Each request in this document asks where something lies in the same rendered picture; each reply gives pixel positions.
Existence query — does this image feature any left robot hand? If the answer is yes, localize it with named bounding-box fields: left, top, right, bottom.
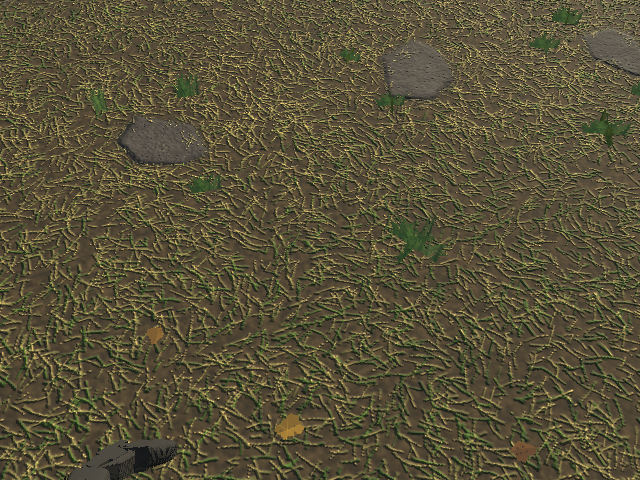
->
left=64, top=439, right=177, bottom=480

